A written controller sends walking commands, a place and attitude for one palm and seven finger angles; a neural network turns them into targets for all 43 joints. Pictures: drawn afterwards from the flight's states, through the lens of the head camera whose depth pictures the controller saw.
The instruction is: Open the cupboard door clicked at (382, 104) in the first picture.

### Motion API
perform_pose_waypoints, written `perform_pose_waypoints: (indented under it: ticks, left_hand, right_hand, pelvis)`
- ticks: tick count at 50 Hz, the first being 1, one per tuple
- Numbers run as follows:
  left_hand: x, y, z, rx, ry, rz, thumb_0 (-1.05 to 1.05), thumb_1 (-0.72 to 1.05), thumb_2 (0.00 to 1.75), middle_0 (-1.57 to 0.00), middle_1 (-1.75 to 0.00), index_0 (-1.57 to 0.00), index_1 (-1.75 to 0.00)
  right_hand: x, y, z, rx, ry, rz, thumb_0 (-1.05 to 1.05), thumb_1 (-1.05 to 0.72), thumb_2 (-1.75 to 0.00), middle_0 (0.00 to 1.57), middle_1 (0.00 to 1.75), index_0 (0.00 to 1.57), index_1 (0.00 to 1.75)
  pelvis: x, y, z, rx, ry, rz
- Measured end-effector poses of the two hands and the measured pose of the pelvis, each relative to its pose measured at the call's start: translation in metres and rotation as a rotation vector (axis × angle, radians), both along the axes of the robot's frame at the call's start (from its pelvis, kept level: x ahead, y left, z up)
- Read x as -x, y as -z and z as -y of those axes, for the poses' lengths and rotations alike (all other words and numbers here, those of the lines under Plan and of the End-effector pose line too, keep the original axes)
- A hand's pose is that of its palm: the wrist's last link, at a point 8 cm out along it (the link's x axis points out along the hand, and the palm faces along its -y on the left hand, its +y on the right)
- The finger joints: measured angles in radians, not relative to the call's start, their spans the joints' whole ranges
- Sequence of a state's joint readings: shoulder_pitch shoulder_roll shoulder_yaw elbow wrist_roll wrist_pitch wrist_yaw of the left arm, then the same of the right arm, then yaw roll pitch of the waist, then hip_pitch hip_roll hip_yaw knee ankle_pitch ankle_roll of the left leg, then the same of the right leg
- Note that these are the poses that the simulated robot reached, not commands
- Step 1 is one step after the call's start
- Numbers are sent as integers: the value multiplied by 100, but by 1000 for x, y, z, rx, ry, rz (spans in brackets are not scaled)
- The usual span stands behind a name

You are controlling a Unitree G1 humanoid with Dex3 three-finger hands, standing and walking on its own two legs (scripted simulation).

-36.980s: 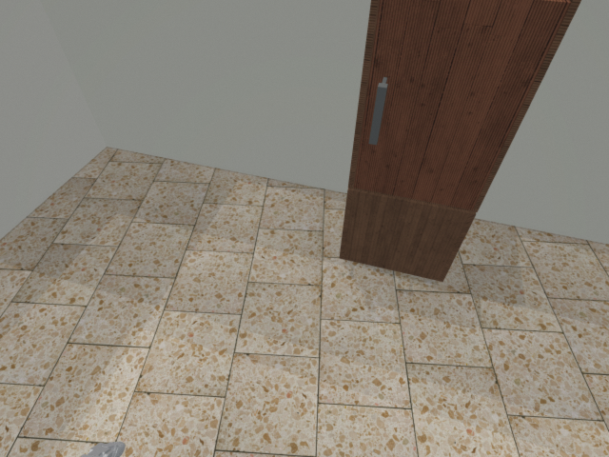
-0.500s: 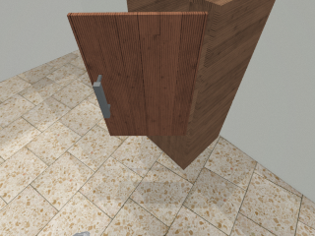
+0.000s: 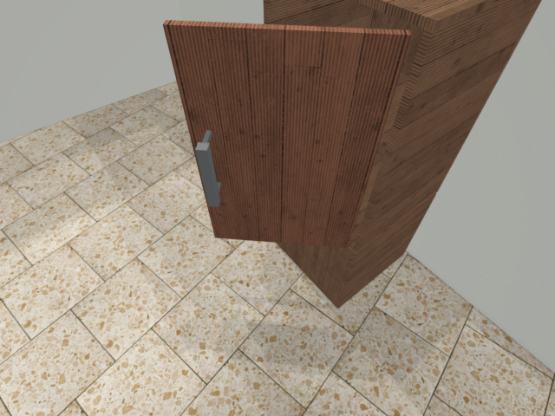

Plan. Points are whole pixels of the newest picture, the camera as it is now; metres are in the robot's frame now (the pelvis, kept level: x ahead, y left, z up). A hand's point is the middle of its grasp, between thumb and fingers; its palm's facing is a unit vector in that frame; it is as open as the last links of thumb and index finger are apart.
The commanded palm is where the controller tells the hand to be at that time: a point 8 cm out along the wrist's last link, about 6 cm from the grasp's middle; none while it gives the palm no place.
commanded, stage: come to a stop and stand still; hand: left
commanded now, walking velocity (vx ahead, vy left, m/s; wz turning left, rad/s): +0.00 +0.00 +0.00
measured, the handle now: (211, 170) +0.58 +0.20 -0.03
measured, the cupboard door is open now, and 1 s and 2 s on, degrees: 47 47 47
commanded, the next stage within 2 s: look again from close up in 0.98 s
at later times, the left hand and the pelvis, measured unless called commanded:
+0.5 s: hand out of the picture +0.06 +0.23 -0.16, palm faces +0.02 -0.96 -0.27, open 7.4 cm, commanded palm none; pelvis -0.02 +0.02 +0.00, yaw +0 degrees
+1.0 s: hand out of the picture -0.05 +0.26 -0.16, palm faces +0.01 -0.96 -0.27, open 7.4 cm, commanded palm none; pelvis -0.05 +0.03 +0.01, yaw +1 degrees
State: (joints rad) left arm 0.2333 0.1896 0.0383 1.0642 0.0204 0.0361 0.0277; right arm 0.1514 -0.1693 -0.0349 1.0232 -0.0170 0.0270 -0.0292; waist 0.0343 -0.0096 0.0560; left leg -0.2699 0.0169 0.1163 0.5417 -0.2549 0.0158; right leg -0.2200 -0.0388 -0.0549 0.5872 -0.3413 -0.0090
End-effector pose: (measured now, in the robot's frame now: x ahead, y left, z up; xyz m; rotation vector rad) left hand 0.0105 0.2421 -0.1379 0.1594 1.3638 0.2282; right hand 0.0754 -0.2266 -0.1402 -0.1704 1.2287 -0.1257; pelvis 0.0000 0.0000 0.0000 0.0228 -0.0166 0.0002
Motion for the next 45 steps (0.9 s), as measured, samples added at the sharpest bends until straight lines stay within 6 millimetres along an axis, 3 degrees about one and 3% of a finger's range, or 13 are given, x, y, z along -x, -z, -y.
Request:
perform_pose_waypoints:
  ticks: [5,9,17,24,29,35,45]
  left_hand:
    - [29,-4,9,24,-5,-71,1,91,89,-19,-29,-20,-30]
    - [32,-3,13,45,25,-67,1,91,89,-20,-29,-20,-30]
    - [0,-3,-7,9,53,67,1,90,89,-20,-29,-20,-30]
    - [-34,-12,-30,-27,100,200,1,90,89,-20,-29,-20,-30]
    - [-41,-22,-44,-47,124,248,1,90,89,-20,-29,-20,-30]
    - [-25,-26,-59,-64,128,231,1,90,89,-20,-29,-20,-30]
    - [36,-15,-65,-46,90,77,1,90,89,-20,-29,-20,-30]
  right_hand:
    - [3,-4,-5,-25,5,-4,1,-90,-90,20,30,20,29]
    - [13,-8,2,-2,-5,-11,0,-91,-90,20,30,20,29]
    - [21,-12,17,66,9,25,1,-91,-90,20,30,20,29]
    - [24,-19,13,77,2,79,1,-90,-90,20,30,20,29]
    - [31,-24,9,75,-11,99,1,-90,-90,20,30,20,29]
    - [46,-26,9,81,-19,79,1,-90,-90,20,30,20,30]
    - [78,-26,14,104,-9,-12,1,-90,-90,20,30,20,30]
  pelvis:
    - [-2,-6,0,6,-6,-4]
    - [-2,-6,-2,16,-12,-11]
    - [1,-2,-11,25,-12,5]
    - [14,-2,-17,28,-6,33]
    - [26,-4,-23,31,-6,40]
    - [38,-7,-29,31,-10,36]
    - [48,-9,-34,33,-15,26]
